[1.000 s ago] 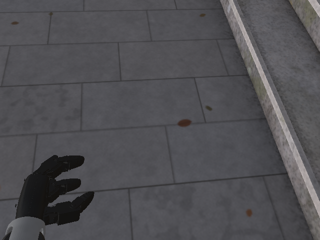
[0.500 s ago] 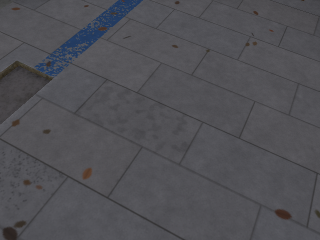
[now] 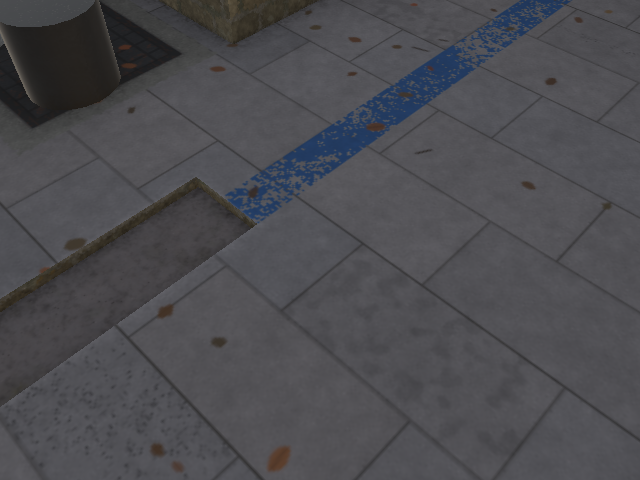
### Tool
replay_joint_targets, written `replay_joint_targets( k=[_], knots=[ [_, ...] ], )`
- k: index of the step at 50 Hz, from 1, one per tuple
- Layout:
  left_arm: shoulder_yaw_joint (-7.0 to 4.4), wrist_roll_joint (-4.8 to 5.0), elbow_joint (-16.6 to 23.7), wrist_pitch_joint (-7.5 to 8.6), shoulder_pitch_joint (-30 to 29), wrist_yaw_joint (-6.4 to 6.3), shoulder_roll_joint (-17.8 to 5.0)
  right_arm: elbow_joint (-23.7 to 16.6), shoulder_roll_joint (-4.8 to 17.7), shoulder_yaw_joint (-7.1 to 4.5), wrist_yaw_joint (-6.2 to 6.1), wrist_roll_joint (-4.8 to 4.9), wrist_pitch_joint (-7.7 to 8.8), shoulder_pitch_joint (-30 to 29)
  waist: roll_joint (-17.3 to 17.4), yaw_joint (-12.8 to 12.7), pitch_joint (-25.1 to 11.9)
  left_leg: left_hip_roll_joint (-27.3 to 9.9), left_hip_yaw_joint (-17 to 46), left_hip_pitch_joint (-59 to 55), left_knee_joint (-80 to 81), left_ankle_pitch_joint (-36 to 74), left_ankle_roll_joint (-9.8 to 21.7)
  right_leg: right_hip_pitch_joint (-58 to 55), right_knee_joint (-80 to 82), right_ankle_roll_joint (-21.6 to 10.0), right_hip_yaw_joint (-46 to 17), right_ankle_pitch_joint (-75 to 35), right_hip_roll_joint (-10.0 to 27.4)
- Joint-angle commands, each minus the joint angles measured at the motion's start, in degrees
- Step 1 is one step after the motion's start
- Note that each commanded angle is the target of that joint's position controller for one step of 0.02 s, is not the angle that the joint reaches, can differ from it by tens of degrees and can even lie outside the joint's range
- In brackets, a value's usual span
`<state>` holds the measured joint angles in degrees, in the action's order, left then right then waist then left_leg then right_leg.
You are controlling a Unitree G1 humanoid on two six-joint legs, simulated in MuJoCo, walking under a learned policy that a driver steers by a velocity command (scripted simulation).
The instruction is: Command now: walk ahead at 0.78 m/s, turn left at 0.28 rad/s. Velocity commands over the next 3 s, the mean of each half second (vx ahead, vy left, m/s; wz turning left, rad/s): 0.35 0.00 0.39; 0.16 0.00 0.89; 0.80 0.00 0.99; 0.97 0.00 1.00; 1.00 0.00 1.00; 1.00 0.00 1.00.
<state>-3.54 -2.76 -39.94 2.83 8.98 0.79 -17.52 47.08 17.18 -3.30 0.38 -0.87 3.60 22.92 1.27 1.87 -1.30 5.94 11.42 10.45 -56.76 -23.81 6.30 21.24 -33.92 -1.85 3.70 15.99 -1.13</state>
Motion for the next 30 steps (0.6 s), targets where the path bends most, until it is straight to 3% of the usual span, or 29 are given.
replay_joint_targets(
  k=[1,2,4,5,6,8,9,10,12,14,15,16,17,18,19,20,21,22,24,26,28,30],
  knots=[
    [-1.97,-0.03,-1.63,0.81,11.76,-0.18,-5.54,-5.21,5.16,-0.27,0.93,-1.21,1.83,-6.99,-2.06,-4.86,3.27,-4.96,-1.14,32.33,-14.86,7.97,0.83,-24.42,20.83,-8.39,-31.47,12.94,19.01],
    [-1.05,0.07,-2.40,1.30,11.29,-0.27,-3.69,-5.33,4.16,-0.12,1.32,-1.62,1.38,-8.19,-2.74,-3.72,5.44,-5.31,-1.79,31.31,-12.97,8.03,-0.17,-21.29,20.40,-8.27,-25.48,-2.47,16.81],
    [-0.04,0.99,-4.62,2.63,12.32,0.02,-2.38,-5.04,2.51,0.39,1.48,-1.82,0.21,-7.81,-6.83,-1.76,4.94,-4.34,-3.65,28.99,-10.41,5.44,-2.25,-19.92,17.91,-7.71,-16.58,-35.52,15.36],
    [0.09,4.10,-4.21,4.05,9.55,-0.25,-1.62,-6.63,2.18,-0.05,0.50,4.25,1.08,-8.33,-12.16,-0.83,4.31,-6.41,-3.34,31.93,-8.45,6.79,-2.73,-23.35,17.78,-7.88,-13.18,-43.72,14.00],
    [0.32,4.57,-4.74,4.55,8.97,-0.41,-1.97,-7.36,2.11,0.52,0.31,3.92,1.43,-11.32,-10.54,-1.21,4.25,-6.16,-5.39,32.99,-4.80,8.00,-3.34,-22.72,18.33,-7.63,-11.44,-48.23,13.99],
    [0.17,4.65,-5.07,4.14,7.45,-1.35,-4.73,-10.68,-0.34,1.71,1.06,1.20,2.31,-18.48,-5.68,-1.57,5.21,-5.39,-11.92,26.40,11.23,16.22,-4.79,-15.59,20.42,-6.41,-5.26,-51.00,10.47],
    [-0.10,4.50,-5.53,3.80,8.91,-1.95,-6.24,-11.47,-2.12,2.34,1.82,0.91,2.78,-21.39,-5.52,-2.81,4.17,-3.91,-14.53,19.37,18.87,23.02,-5.25,-12.36,21.05,-5.66,-2.69,-50.33,8.29],
    [-0.43,4.09,-6.46,3.67,11.88,-2.28,-7.68,-11.84,-2.59,2.47,2.62,0.82,3.09,-22.46,-6.54,-3.72,2.43,-2.22,-15.56,13.31,22.21,29.00,-5.45,-11.56,21.27,-5.61,-2.82,-49.97,8.58],
    [-1.05,3.64,-5.80,3.79,10.07,-2.86,-10.12,-10.76,1.67,0.84,3.34,1.18,2.62,-17.76,-9.29,-0.77,-0.96,-0.17,-14.79,5.88,24.50,32.78,-3.83,-13.52,17.73,-3.77,-0.58,-53.45,9.62],
    [-1.36,3.99,-4.11,2.84,6.62,-3.58,-10.61,-8.29,6.35,-1.56,3.00,1.02,1.57,-7.98,-8.87,4.57,-5.55,1.36,-14.44,-3.70,25.78,32.55,-1.69,-14.74,5.26,-1.01,1.67,-56.95,9.01],
    [-1.29,4.13,-3.25,2.19,5.22,-3.80,-10.23,-7.23,8.01,-2.66,2.37,0.94,0.87,-2.77,-7.74,7.56,-7.02,0.04,-12.37,-9.37,28.01,34.77,0.08,-12.48,-5.22,0.80,2.19,-54.26,7.94],
    [-0.52,3.06,-1.72,1.81,5.49,-3.69,-7.45,-6.81,10.51,-3.27,1.33,0.77,0.23,1.52,1.74,8.00,-9.03,-7.30,-2.82,-17.63,29.59,49.75,3.81,-4.50,-24.75,3.23,2.65,-25.12,2.64],
    [1.52,1.03,-0.90,1.74,16.31,-2.61,-0.79,-9.50,13.61,-2.81,0.86,-1.09,0.35,-2.47,15.26,-0.86,-15.54,-22.21,19.32,-29.80,23.12,78.98,15.50,11.24,-47.65,6.21,-2.63,24.01,-5.52],
    [1.48,2.46,-0.41,1.84,17.37,-1.66,-4.69,-11.30,11.91,-2.89,1.20,-1.06,0.40,-4.05,9.40,0.83,-25.21,-25.69,28.66,-31.39,28.77,67.07,20.76,14.62,-54.70,6.04,-11.92,21.30,-4.38],
    [0.74,3.17,1.24,1.63,11.26,-1.61,-7.75,-13.90,10.16,-2.96,1.13,0.52,-0.07,-9.81,3.36,0.95,-18.47,-21.73,24.07,-23.68,31.44,52.91,18.11,16.38,-51.45,4.74,-12.47,16.48,-1.77],
    [0.51,2.57,2.25,1.19,7.41,-2.08,-7.76,-14.34,8.27,-2.51,0.86,2.16,-0.64,-12.94,-2.18,-0.79,-11.04,-17.72,19.99,-14.29,34.13,43.96,14.89,16.90,-46.63,4.42,-11.70,12.95,-0.16],
    [0.31,1.94,2.69,0.60,5.52,-2.61,-7.54,-14.81,7.32,-2.11,0.66,2.68,-1.07,-14.05,-4.53,-2.19,-7.03,-15.47,18.31,-6.74,36.54,39.86,13.10,15.59,-42.89,4.71,-11.48,11.12,0.55],
    [0.17,1.82,3.42,0.01,5.06,-2.73,-7.57,-14.93,7.63,-2.29,0.40,2.13,-1.39,-14.59,-2.84,-3.70,-5.04,-13.98,17.38,-1.22,37.98,38.54,12.34,12.96,-39.07,4.99,-11.71,9.87,0.89],
    [0.34,1.60,3.82,-0.77,4.89,-2.83,-6.06,-14.91,7.79,-2.62,-0.17,1.40,-2.04,-15.18,0.57,-5.13,-3.96,-11.17,14.91,4.90,38.11,41.18,10.96,9.74,-31.43,5.76,-10.81,9.09,0.53],
    [0.71,1.37,4.59,-1.05,2.22,-3.04,-4.40,-14.69,9.35,-3.31,-1.22,1.51,-2.82,-14.11,0.69,-4.66,-5.75,-9.49,14.07,6.67,36.61,45.65,9.93,8.23,-24.47,6.95,-10.04,6.81,-1.21],
    [0.60,1.70,5.34,-1.60,-0.41,-3.07,-4.19,-14.87,10.77,-3.91,-2.36,2.08,-4.14,-13.86,1.33,-4.27,-8.27,-8.45,15.09,6.54,35.67,41.20,8.14,6.93,-20.06,7.82,-10.75,2.74,-2.28],
    [0.35,2.16,5.92,-2.01,-3.29,-3.03,-4.27,-15.39,10.88,-4.08,-3.14,2.50,-5.21,-14.08,2.75,-3.42,-8.10,-6.88,16.35,7.08,35.46,31.25,5.71,6.14,-15.92,7.93,-11.56,-0.98,-3.11]
  ],
)
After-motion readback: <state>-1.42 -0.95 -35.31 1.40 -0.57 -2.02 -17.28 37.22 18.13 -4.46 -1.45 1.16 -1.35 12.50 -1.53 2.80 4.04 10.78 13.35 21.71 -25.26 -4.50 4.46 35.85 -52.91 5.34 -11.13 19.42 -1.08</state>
